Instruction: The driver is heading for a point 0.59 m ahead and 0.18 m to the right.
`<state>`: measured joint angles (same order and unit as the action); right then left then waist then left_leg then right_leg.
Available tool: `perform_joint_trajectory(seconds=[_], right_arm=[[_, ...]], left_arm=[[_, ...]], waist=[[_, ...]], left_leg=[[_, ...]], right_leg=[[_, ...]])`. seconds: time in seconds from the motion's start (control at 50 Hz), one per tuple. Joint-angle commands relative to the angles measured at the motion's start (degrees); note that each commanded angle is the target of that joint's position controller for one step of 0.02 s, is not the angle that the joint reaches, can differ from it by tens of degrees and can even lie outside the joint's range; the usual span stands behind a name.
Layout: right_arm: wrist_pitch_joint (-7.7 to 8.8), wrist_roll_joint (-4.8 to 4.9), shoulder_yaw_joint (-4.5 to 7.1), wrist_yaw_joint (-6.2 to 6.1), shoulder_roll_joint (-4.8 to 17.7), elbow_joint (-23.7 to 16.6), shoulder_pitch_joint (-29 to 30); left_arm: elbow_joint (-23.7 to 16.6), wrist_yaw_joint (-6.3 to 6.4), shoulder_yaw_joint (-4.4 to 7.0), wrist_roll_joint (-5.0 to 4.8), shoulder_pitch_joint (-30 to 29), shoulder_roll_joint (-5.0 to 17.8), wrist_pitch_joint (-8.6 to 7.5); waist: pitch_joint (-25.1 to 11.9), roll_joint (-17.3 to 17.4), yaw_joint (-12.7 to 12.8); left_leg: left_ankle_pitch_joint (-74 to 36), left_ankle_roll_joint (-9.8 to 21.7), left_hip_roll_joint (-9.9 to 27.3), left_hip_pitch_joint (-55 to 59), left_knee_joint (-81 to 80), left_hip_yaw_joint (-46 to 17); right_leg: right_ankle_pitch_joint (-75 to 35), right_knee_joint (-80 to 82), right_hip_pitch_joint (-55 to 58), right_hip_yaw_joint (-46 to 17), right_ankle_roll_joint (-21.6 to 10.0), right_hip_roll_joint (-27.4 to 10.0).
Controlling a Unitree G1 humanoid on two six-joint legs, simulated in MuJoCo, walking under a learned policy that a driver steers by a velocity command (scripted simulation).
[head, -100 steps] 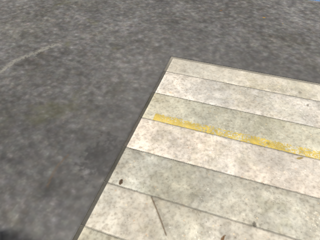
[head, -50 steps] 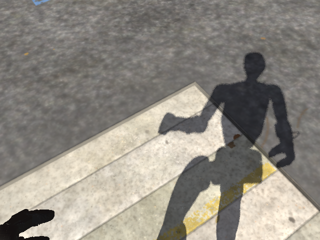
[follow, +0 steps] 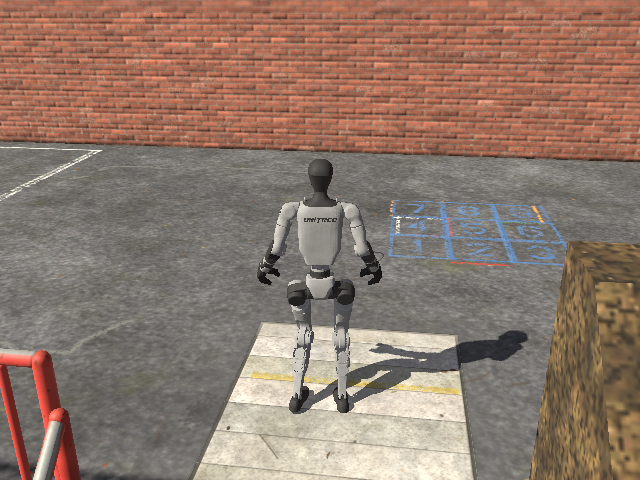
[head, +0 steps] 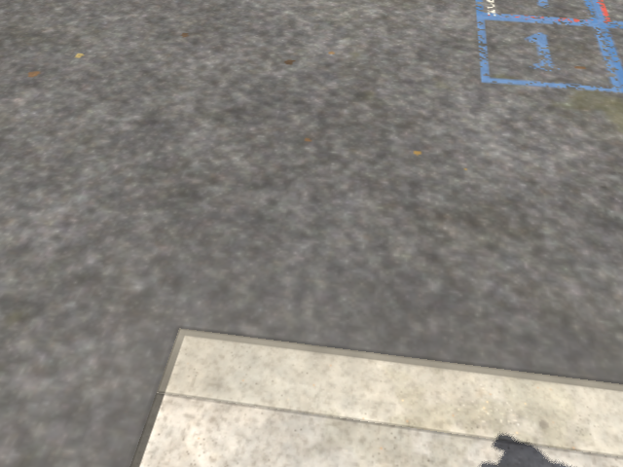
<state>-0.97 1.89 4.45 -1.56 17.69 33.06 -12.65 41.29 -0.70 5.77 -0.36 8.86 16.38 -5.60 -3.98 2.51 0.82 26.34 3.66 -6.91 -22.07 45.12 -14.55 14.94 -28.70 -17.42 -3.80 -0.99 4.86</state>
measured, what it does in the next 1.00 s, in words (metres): walks ahead, turning right: left foot, then right foot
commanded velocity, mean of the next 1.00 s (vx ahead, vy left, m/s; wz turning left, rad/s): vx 0.33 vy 0.00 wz -0.50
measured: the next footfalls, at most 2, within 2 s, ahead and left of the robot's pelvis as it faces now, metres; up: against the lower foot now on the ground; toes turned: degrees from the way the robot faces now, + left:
left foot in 0.34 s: +0.31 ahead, +0.18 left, +0.00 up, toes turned -3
right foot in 0.76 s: +0.44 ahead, -0.11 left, +0.00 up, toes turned -24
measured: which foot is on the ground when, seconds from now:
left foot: up 0.00-0.32, down 0.34-0.74, up 0.76-1.00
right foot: down 0.00-0.36, up 0.38-0.74, down 0.76-1.00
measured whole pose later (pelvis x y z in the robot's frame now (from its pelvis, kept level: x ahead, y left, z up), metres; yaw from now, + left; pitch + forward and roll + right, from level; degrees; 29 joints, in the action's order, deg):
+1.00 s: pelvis +0.38 +0.00 +0.00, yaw -34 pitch +3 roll +2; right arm 1.1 -0.4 3.9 -1.1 17.2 38.6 -0.3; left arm 32.3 1.5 4.8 -0.8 11.1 18.4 2.3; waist 5.5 0.5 1.7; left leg 20.6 -4.1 -0.9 -33.5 55.2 -8.3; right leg 6.2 -27.5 -23.5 -8.3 -4.2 6.5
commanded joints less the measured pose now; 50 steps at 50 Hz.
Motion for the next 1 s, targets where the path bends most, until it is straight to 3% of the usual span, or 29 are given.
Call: perform_joint_trajectory(seconds=[0.02, 0.04, 0.1, 0.18, 0.24, 0.26, 0.28, 0.3, 0.32, 0.34, 0.36, 0.38, 0.4, 0.44, 0.48, 0.52, 0.56, 0.64, 0.7, 0.74, 0.76, 0.78, 0.8, 0.82, 0.84, 0.86, 0.88, 0.92, 1.0], right_arm=[[1.95, -5.56, 0.68, 1.79, 7.1, -6.7, 8.9], [1.98, -6.01, 0.84, 2.98, 6.6, -6.3, 9.1], [2.11, -5.47, 0.27, 5.51, 4.7, -3.9, 5.3], [2.33, -5.26, -1.02, 6.09, 3.9, -5.2, 11.2], [3.28, -4.20, -2.85, 6.55, -0.1, -6.5, 17.4], [3.56, -4.11, -2.96, 6.28, -0.6, -6.2, 16.5], [6.32, 0.79, -1.98, 4.47, 0.1, -7.4, 16.3], [7.38, 0.97, -0.85, 3.62, 3.1, -6.1, 11.4], [7.61, 0.07, 0.59, 2.82, 5.8, -4.2, 5.1], [7.26, -1.14, 2.02, 1.64, 9.4, -2.8, -4.8], [6.00, -3.23, 3.04, 0.33, 14.9, -2.0, -12.2], [5.13, -3.74, 2.04, 0.43, 11.4, -2.4, -12.2], [4.41, -3.36, 0.93, 0.39, 7.3, -2.6, -8.6], [3.95, -2.30, -0.05, 0.35, 3.1, -1.6, -2.5], [4.35, -2.57, -0.05, 0.57, 1.8, -0.8, 3.9], [5.12, -2.74, 0.44, 0.41, 2.5, 0.2, 8.1], [5.26, -2.47, 1.08, -0.16, 4.0, 1.5, 9.7], [4.52, -0.72, 2.00, -0.54, 6.5, 3.2, 11.1], [3.81, 0.96, 3.04, 0.22, 8.5, 4.0, 10.5], [3.15, 1.41, 2.95, 0.85, 7.3, 4.5, 9.0], [2.98, -1.07, 2.02, 1.25, 4.2, 3.4, 5.5], [3.10, -2.91, 0.93, 1.26, 2.3, 0.6, 2.4], [3.34, -1.87, 1.55, 1.44, 7.0, 1.4, 5.7], [3.59, -0.93, 1.51, 1.32, 7.2, 0.3, 9.0], [3.64, -1.86, 1.42, 0.66, 6.5, 1.2, 9.4], [3.43, -2.64, 1.59, 0.02, 6.9, 1.5, 9.7], [3.02, -2.64, 1.76, 0.08, 7.0, 1.8, 9.7], [2.71, -2.69, 1.28, 0.31, 5.1, 2.9, 8.6], [2.22, -2.10, 0.47, 0.25, 3.2, 3.5, 9.5]], left_arm=[[-1.6, -0.37, 1.50, 5.20, 6.3, 8.5, 0.29], [-1.2, -0.30, 0.95, 4.33, 7.0, 7.3, 0.91], [1.1, 0.26, 0.21, 2.60, 10.3, 7.7, 0.32], [3.4, -0.28, -0.29, 1.37, 13.7, 6.9, 0.00], [5.3, -0.09, -0.37, 1.65, 17.2, 7.1, 0.67], [6.4, 0.01, -0.04, 1.62, 18.5, 8.5, 1.03], [5.4, 1.21, -0.56, -3.19, 18.2, 8.3, 1.36], [5.6, 1.85, -0.50, -3.46, 17.3, 10.2, 1.47], [4.9, 1.96, -0.16, -2.80, 16.1, 11.7, 1.31], [2.5, 1.63, -0.37, -1.38, 13.0, 10.8, 0.78], [0.1, 1.38, -2.50, 0.25, 17.2, 2.1, 0.33], [0.1, 1.62, -2.47, -0.86, 20.5, 4.7, 0.04], [-0.4, 1.91, -1.02, -2.41, 17.4, 7.9, 0.90], [-1.2, 2.52, -0.95, -1.68, 13.4, 6.3, 2.90], [-1.6, 2.44, -0.97, -1.62, 14.3, 3.4, 5.51], [-3.7, 2.40, -1.23, -1.25, 11.1, 1.8, 7.03], [-5.2, 1.68, -1.26, -0.33, 8.4, 1.7, 7.24], [-6.4, -1.22, -0.82, -0.43, 4.6, 3.4, 7.38], [-8.1, -2.00, 0.79, -0.59, 3.5, 6.9, 8.23], [-6.5, -0.88, 3.11, -0.47, 11.5, 10.6, 8.02], [-7.3, 0.48, 4.83, -0.94, 13.7, 16.9, 7.73], [-11.0, 0.40, 4.66, 1.35, 9.4, 21.6, 6.90], [-12.5, -0.68, 3.93, 1.21, 8.7, 18.3, 5.67], [-12.3, -0.70, 3.33, 0.47, 6.6, 16.7, 4.85], [-12.2, -0.27, 2.79, -0.99, 4.3, 14.3, 4.84], [-12.8, 0.47, 2.18, -1.52, 1.4, 12.6, 5.36], [-13.8, 1.23, 1.76, -0.93, -1.1, 11.7, 5.90], [-14.5, 2.16, 2.00, 0.00, -2.0, 12.1, 6.44], [-14.4, 3.30, 2.46, -0.64, -0.9, 12.7, 7.44]], waist=[[8.5, -8.3, 3.6], [10.2, -5.7, 3.0], [7.9, -9.8, 2.2], [8.9, -10.5, 2.5], [11.0, -11.8, 5.2], [10.6, -12.5, 4.8], [8.9, -11.3, 2.9], [4.7, -10.4, -1.0], [0.3, -10.2, -4.6], [-6.3, -10.2, -9.9], [-18.3, 5.9, -8.6], [-26.1, 12.8, -7.9], [-16.8, 8.5, -6.8], [-4.8, 5.1, -3.5], [1.0, 6.8, 0.7], [4.6, 6.4, 2.0], [4.2, 5.2, 2.2], [1.9, 3.2, 1.4], [1.8, 2.2, 1.9], [-1.7, -2.3, 6.0], [-1.5, -16.2, 5.1], [-11.0, -24.0, -0.3], [-16.5, -12.2, 3.8], [-11.1, -9.7, 2.7], [-6.3, -5.0, 1.1], [-4.0, -4.6, -0.4], [-3.4, -5.3, -1.9], [-4.6, -5.7, -2.4], [-5.2, -6.3, -1.5]], left_leg=[[-1.5, 0.4, 3.9, -34.6, 19.4, 3.8], [-5.7, -0.2, 4.3, -33.4, 19.2, 2.8], [-13.9, -2.0, 3.8, -26.6, 18.7, 4.0], [-18.1, -3.7, 7.5, -24.2, 8.6, 11.8], [-16.5, -4.4, 6.5, -11.4, -5.6, 17.2], [-14.5, -4.0, 5.0, -6.9, -8.3, 18.3], [-15.0, -4.2, 3.9, -2.3, -13.0, 15.1], [-19.1, -3.3, 2.7, 5.3, -17.4, 15.3], [-24.3, -2.2, 3.4, 15.0, -19.3, 14.7], [-27.9, 0.3, 10.5, 30.9, -17.2, 9.4], [-42.9, 6.7, 29.8, 52.2, -13.0, -9.6], [-44.1, 11.4, 35.6, 49.0, -17.6, -22.0], [-45.0, 10.3, 32.5, 41.8, -18.5, -13.0], [-47.8, 8.0, 27.1, 27.1, -21.4, 0.6], [-43.5, 6.7, 24.9, 13.9, -27.2, 8.4], [-43.1, 6.9, 25.2, 8.5, -30.8, 13.0], [-43.2, 6.2, 24.2, 8.8, -30.5, 17.8], [-41.5, 3.9, 23.4, 11.6, -26.9, 24.1], [-45.9, 2.2, 24.5, 14.4, -19.3, 25.3], [-47.2, -1.4, 20.7, 11.9, -2.4, 28.0], [-14.6, -6.0, 14.5, -1.7, 15.4, 28.5], [16.4, -9.1, 3.3, -18.5, 34.0, 19.1], [12.0, -7.7, 5.1, -19.8, 36.4, 8.1], [6.8, -6.2, 6.2, -21.1, 34.1, 7.4], [2.7, -5.7, 8.2, -20.8, 29.2, 7.1], [-0.3, -5.6, 9.1, -18.4, 23.9, 6.8], [-2.5, -5.6, 8.8, -14.1, 21.0, 7.2], [-4.9, -6.8, 6.5, -10.8, 16.0, 8.2], [-8.4, -8.7, 4.0, -9.0, 6.0, 6.8]], right_leg=[[38.0, 19.4, 17.1, -39.5, -11.0, -26.8], [32.5, 18.6, 14.7, -32.2, -8.9, -23.4], [20.6, 20.2, 11.8, -18.9, -6.4, -16.5], [11.6, 22.7, 11.5, -13.7, -8.7, -15.1], [-9.7, 21.1, 6.8, -9.5, -8.4, -12.9], [-20.3, 18.5, 7.0, -8.9, -8.0, -13.4], [-27.4, 13.6, 7.4, -11.2, -8.5, -15.1], [-37.8, 8.7, 8.5, -10.7, -7.2, -15.1], [-44.3, 1.4, 7.1, -8.9, -5.1, -13.1], [-35.8, -10.9, -2.4, -8.2, -2.4, -10.1], [4.2, -33.7, -19.9, -2.8, 1.7, -2.6], [20.9, -44.2, -22.2, -6.7, 2.8, -2.8], [17.9, -47.9, -26.0, -4.8, 3.5, -6.2], [11.6, -47.0, -26.6, -0.5, 4.4, -9.6], [8.9, -45.3, -20.9, 0.8, 4.9, -11.4], [5.8, -40.0, -20.4, 1.7, 5.5, -12.0], [-1.9, -31.1, -18.4, 2.1, 5.0, -12.3], [-12.2, -16.6, -10.1, 5.3, 1.8, -10.6], [-6.6, -11.7, -6.0, 9.1, -1.3, -7.5], [-10.7, -3.8, 7.4, 10.8, -5.6, -2.2], [-40.4, 0.3, 17.5, -4.4, -10.4, -9.9], [-37.9, 4.2, 28.5, -35.7, -24.9, -23.5], [-24.6, 9.3, 28.0, -36.9, -24.3, -24.6], [-16.6, 10.2, 23.4, -32.4, -21.2, -22.7], [-11.8, 10.0, 18.0, -27.7, -17.2, -19.3], [-11.5, 9.8, 12.5, -24.3, -14.9, -16.9], [-13.2, 10.1, 7.6, -21.3, -13.4, -14.5], [-19.5, 9.0, 5.4, -19.3, -13.1, -12.3], [-14.6, 7.5, 4.5, -21.6, -12.0, -10.5]])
